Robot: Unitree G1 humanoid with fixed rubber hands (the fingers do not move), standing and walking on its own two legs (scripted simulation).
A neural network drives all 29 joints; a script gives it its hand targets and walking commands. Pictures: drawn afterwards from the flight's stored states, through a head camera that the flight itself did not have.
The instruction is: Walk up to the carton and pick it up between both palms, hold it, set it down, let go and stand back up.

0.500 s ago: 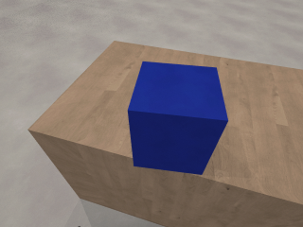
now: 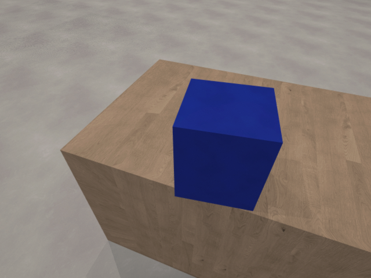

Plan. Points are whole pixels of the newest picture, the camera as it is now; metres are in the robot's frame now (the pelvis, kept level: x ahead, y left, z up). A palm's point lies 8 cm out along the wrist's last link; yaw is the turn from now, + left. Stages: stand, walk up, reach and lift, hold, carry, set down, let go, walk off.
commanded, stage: stand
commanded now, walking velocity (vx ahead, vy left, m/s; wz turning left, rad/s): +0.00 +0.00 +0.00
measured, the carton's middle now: (222, 144) +0.44 -0.06 +0.06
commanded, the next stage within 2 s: none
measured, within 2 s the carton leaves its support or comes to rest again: neither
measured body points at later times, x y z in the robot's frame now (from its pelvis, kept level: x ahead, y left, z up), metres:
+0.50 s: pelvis -0.01 -0.02 +0.00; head -0.02 -0.01 +0.45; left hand -0.05 +0.19 -0.16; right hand -0.03 -0.22 -0.16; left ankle +0.04 +0.12 -0.73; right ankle +0.01 -0.11 -0.73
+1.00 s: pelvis +0.00 -0.03 +0.00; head +0.01 -0.02 +0.45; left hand -0.03 +0.18 -0.17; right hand -0.01 -0.24 -0.16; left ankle +0.04 +0.12 -0.73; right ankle +0.01 -0.11 -0.73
